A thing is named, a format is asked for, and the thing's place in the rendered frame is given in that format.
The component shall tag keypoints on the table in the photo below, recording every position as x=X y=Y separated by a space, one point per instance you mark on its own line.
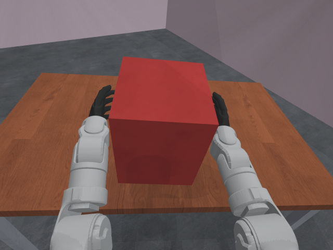
x=38 y=136

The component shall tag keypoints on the carton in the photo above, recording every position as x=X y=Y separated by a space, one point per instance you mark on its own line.
x=162 y=121

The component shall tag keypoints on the left robot upper arm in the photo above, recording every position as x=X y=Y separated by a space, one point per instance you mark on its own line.
x=83 y=232

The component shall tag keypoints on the right robot upper arm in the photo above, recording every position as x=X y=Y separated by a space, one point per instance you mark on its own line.
x=264 y=232

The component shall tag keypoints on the robot right hand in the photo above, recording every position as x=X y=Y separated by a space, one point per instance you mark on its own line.
x=220 y=109

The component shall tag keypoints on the robot left hand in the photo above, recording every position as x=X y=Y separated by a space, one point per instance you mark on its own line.
x=98 y=107

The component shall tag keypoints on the robot left forearm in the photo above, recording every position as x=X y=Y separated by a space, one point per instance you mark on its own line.
x=87 y=184

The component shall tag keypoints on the robot right forearm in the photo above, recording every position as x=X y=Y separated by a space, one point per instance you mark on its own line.
x=247 y=197

